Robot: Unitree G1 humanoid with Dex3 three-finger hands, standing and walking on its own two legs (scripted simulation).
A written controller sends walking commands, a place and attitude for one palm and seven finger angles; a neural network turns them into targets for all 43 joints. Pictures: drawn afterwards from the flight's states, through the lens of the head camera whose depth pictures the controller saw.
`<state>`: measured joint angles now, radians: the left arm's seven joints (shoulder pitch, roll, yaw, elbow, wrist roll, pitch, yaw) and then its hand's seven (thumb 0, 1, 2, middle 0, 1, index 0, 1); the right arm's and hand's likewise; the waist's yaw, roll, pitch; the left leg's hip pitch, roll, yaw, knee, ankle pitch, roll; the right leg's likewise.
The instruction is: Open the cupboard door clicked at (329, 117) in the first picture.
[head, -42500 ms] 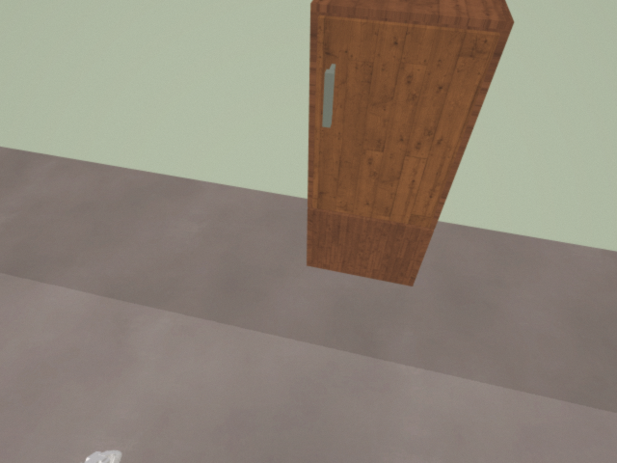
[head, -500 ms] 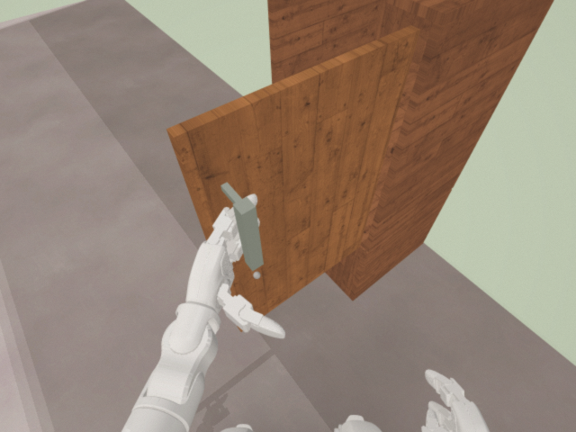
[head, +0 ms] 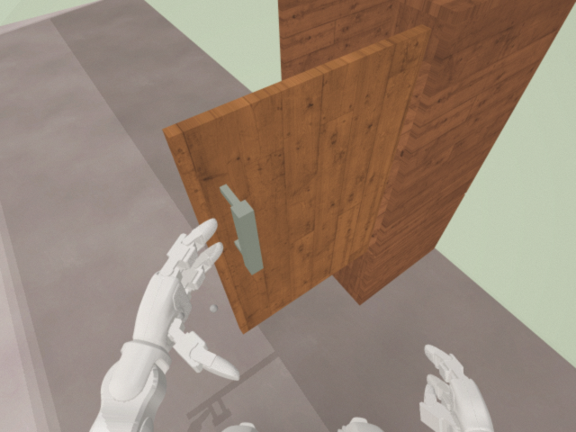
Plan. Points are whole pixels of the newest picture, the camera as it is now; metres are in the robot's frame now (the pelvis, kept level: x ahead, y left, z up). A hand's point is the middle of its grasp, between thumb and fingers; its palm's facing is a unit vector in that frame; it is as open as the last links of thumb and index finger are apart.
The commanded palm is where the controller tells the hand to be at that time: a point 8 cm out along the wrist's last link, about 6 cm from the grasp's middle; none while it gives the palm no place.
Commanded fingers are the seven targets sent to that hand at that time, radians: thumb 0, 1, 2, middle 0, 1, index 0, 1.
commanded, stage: slide the hand sideways off the handle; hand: left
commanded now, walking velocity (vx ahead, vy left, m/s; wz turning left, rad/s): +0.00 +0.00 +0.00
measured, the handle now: (241, 231) +0.37 +0.09 +0.07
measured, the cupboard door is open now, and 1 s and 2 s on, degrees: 89 89 89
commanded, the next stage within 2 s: draw the hand back to the body in 0.32 s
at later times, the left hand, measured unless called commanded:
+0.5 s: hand (178, 330) +0.23 +0.15 +0.06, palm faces -0.13 -0.99 -0.05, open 16.3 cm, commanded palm +0.21 +0.21 +0.08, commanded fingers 0.00 -0.50 0.30 -0.15 -0.30 -0.15 -0.30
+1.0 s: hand (99, 320) +0.22 +0.21 +0.13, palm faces +0.05 -0.97 -0.22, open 15.9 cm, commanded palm +0.18 +0.26 +0.14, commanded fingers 0.00 -0.15 0.45 -0.16 -0.30 -0.16 -0.30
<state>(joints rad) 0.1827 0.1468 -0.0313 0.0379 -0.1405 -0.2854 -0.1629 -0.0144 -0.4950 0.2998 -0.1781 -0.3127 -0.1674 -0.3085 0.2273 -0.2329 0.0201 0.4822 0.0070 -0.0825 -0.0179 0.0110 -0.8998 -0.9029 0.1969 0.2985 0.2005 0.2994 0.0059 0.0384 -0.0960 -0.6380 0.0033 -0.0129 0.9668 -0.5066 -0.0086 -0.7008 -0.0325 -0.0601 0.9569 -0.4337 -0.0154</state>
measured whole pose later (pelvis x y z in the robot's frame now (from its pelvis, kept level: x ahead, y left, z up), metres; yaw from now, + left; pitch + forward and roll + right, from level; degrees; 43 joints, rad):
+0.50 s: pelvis -0.01 +0.00 -0.01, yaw +0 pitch +10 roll -1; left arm 0.30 0.21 0.07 -0.06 -0.23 -0.28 -0.27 -0.01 -0.50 0.30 -0.15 -0.30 -0.15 -0.30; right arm 0.26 -0.26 0.02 0.48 0.02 -0.15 -0.05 0.01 -0.90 -0.90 0.20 0.30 0.20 0.30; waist 0.00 0.05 -0.10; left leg -0.68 0.01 -0.03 1.03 -0.53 -0.01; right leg -0.72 -0.03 -0.08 0.99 -0.45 -0.02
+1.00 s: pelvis +0.01 +0.01 +0.02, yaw +0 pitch +4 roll -2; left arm 0.44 0.30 0.18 -0.29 -0.18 -0.10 -0.16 -0.01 -0.41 0.34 -0.16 -0.30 -0.15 -0.30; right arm 0.26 -0.25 0.05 0.51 0.02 -0.19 -0.08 0.01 -0.90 -0.90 0.20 0.30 0.20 0.30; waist 0.03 0.06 -0.08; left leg -0.42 0.01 -0.02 0.83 -0.47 0.01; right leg -0.46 -0.02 -0.07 0.78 -0.38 0.00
